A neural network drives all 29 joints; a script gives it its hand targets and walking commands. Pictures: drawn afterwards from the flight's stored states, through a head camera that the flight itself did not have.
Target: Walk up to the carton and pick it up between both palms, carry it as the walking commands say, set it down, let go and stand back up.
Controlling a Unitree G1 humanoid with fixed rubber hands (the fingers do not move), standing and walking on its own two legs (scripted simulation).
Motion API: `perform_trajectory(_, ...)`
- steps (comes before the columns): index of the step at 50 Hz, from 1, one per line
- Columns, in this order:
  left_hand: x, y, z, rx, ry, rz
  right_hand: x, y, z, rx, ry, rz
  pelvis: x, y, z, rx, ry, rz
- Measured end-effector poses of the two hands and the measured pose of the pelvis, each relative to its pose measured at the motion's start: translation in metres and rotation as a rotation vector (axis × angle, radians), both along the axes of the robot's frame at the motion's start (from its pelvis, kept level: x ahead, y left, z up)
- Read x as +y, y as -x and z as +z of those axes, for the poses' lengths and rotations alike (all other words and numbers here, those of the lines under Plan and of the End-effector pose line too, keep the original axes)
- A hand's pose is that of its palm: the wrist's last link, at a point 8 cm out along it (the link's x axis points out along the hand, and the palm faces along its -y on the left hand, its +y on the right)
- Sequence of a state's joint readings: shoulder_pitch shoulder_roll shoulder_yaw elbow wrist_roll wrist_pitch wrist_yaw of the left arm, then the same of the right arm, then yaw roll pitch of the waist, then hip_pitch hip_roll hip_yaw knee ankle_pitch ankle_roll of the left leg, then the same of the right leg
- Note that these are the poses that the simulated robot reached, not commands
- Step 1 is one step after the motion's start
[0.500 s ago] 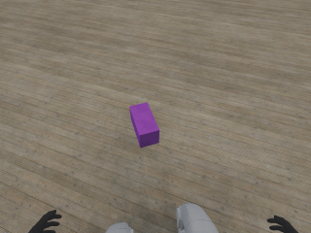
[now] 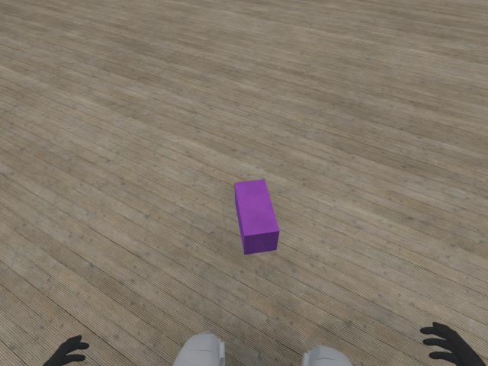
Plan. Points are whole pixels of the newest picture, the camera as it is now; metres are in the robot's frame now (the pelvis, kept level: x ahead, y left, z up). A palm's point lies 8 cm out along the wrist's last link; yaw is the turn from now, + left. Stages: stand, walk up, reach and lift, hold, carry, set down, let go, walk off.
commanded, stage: walk up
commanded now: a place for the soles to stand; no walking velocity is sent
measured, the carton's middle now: (254, 215) +0.81 +0.00 -0.64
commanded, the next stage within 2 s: none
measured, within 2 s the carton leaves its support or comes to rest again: neither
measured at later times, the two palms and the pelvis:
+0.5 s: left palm (109, 262) +0.28 +0.29 -0.04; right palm (448, 300) +0.24 -0.34 -0.07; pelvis +0.13 -0.03 -0.01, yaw +0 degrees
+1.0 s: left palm (127, 215) +0.41 +0.30 -0.06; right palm (414, 238) +0.37 -0.32 -0.06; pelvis +0.25 +0.00 +0.00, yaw -3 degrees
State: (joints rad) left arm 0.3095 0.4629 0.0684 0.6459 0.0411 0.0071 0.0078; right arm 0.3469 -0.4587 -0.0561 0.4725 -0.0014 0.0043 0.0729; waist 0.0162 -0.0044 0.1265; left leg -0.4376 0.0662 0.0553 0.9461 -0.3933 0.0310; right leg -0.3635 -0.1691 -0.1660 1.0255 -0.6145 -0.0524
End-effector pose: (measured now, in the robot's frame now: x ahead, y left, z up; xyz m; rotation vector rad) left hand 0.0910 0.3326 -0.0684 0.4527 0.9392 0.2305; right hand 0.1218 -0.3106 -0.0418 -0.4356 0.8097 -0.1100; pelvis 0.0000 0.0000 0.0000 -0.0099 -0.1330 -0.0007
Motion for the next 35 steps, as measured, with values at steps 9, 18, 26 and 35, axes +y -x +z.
perform_trajectory(9, -0.017, -0.076, 0.005, 0.026, 0.052, -0.105, -0.012, -0.007, 0.011, 0.012, 0.074, -0.099, -0.005, -0.051, 0.011, -0.001, -0.025, -0.063)
perform_trajectory(18, -0.065, -0.196, 0.026, -0.138, -0.004, -0.253, -0.041, -0.032, -0.027, 0.09, 0.016, -0.153, -0.032, -0.103, -0.005, 0.003, 0.001, -0.092)
perform_trajectory(26, -0.04, -0.188, 0.029, -0.138, -0.072, -0.106, -0.023, -0.137, -0.025, 0.036, -0.023, -0.012, -0.026, -0.139, -0.005, -0.016, 0.026, -0.001)
perform_trajectory(35, 0.005, -0.167, -0.011, 0.063, -0.004, 0.062, 0.01, -0.226, -0.001, -0.054, 0.019, 0.062, -0.001, -0.194, -0.008, -0.015, -0.003, 0.0)
